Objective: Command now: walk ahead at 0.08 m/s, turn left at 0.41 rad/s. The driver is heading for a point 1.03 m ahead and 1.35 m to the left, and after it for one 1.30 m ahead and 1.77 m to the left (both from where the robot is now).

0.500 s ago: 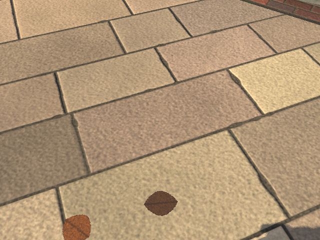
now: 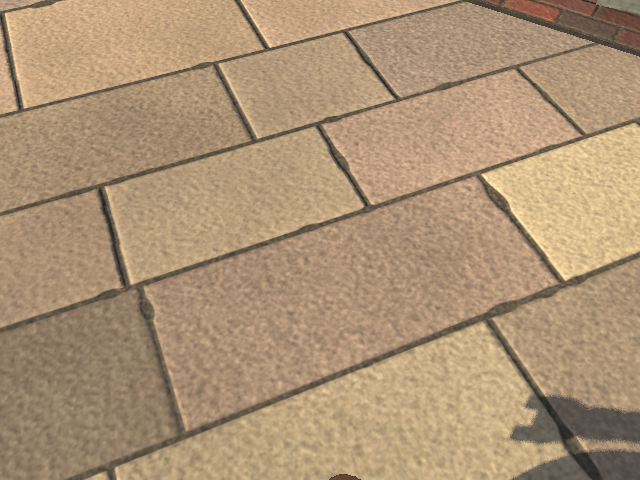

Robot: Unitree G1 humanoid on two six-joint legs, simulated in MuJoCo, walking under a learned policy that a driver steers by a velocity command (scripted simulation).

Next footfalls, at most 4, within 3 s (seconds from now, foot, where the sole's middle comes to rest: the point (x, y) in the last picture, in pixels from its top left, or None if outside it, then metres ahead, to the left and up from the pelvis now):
0.20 right None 0.12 -0.14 -0.76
0.66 left None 0.09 0.14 -0.76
1.10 right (263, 462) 0.48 0.13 -0.76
1.62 left None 0.44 0.52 -0.76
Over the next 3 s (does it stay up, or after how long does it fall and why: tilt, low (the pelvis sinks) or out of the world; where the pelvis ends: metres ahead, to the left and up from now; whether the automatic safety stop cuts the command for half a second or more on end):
stays up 0.75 1.04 0.02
